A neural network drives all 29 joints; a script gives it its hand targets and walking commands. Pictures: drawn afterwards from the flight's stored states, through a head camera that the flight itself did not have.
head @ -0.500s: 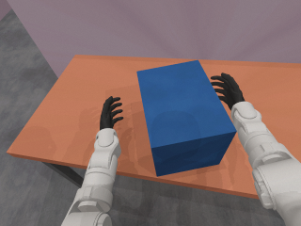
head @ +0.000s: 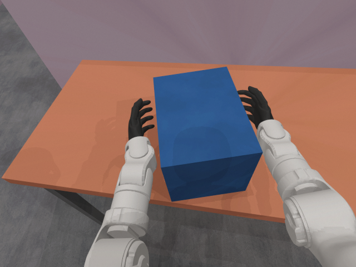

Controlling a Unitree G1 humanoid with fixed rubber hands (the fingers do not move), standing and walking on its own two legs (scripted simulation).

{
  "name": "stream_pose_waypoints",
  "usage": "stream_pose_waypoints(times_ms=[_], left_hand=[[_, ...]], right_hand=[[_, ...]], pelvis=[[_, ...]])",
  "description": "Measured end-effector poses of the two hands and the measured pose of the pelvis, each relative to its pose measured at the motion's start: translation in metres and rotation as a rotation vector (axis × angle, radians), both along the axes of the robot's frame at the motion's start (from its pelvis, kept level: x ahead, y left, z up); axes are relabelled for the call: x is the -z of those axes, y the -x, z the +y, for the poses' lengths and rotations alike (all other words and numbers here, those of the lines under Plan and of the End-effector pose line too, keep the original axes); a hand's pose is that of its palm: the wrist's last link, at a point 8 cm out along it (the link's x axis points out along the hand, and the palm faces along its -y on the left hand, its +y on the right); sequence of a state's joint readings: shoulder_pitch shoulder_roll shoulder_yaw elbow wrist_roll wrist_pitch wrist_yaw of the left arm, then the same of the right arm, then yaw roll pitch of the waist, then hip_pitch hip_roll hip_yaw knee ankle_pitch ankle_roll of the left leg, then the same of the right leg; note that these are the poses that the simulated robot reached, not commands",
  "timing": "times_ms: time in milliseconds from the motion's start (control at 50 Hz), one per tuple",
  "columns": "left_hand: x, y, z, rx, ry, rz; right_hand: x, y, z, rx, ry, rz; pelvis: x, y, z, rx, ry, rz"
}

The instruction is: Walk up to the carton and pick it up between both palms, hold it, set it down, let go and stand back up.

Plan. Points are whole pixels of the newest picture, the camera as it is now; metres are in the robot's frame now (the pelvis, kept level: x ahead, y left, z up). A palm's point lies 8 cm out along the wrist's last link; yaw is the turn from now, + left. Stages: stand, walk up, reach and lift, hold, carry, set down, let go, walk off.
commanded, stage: reach and lift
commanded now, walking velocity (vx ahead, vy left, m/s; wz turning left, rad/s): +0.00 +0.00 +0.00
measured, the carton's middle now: (199, 134) +0.44 +0.04 +0.01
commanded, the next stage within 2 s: none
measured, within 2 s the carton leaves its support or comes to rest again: leaves its support in 1.64 s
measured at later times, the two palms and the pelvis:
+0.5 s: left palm (138, 137) +0.36 +0.17 +0.08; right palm (262, 121) +0.45 -0.10 +0.06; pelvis +0.01 -0.01 +0.00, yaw +2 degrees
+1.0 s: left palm (138, 137) +0.36 +0.17 +0.08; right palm (262, 124) +0.44 -0.10 +0.06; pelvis +0.02 -0.02 +0.00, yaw +2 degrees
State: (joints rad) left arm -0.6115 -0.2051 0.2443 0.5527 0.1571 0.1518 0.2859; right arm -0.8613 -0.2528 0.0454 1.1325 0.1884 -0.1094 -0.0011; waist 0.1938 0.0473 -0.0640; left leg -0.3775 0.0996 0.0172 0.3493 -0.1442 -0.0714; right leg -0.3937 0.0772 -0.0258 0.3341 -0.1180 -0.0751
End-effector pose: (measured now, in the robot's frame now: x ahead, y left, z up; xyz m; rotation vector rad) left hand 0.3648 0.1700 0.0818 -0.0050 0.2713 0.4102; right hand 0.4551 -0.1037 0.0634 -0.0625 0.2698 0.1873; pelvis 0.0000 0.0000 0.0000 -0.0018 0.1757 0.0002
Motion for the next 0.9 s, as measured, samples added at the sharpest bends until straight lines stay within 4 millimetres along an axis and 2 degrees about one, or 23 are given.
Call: stream_pose_waypoints(times_ms=[120, 620, 900], left_hand=[[0.006, 0.0, 0.002, -0.018, 0.044, -0.006], [0.003, 0.001, -0.001, 0.046, -0.033, -0.036], [0.004, 0.003, -0.001, 0.03, -0.021, -0.041]], right_hand=[[-0.001, 0.0, 0.002, 0.001, 0.025, 0.002], [0.0, 0.013, -0.003, 0.034, 0.031, -0.039], [0.002, 0.014, -0.001, 0.034, 0.014, -0.06]], pelvis=[[0.0, -0.003, -0.006, -0.006, 0.001, 0.0], [-0.004, -0.018, -0.013, -0.029, -0.008, -0.046], [-0.004, -0.015, -0.017, -0.035, -0.009, -0.042]])
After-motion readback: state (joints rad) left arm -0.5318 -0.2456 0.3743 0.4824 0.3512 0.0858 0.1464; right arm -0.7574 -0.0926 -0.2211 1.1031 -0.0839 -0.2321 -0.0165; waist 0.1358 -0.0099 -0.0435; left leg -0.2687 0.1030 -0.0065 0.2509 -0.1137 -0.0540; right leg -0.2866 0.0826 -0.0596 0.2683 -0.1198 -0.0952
